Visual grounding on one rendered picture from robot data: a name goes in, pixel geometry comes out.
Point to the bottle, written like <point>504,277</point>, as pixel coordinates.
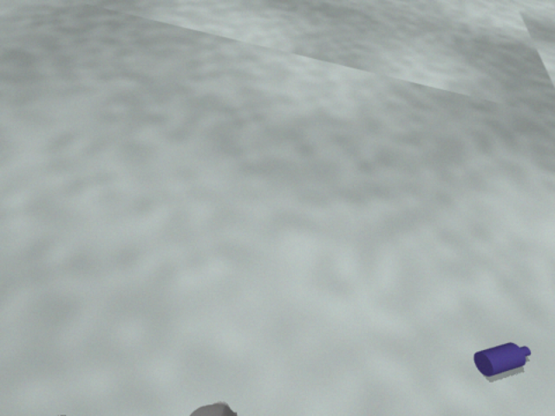
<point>501,358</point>

